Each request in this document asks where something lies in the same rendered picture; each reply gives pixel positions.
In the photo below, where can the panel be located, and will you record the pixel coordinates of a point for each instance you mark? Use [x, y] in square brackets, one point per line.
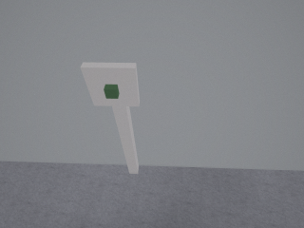
[125, 75]

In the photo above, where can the button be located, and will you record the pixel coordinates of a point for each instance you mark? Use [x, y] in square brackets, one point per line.
[111, 91]

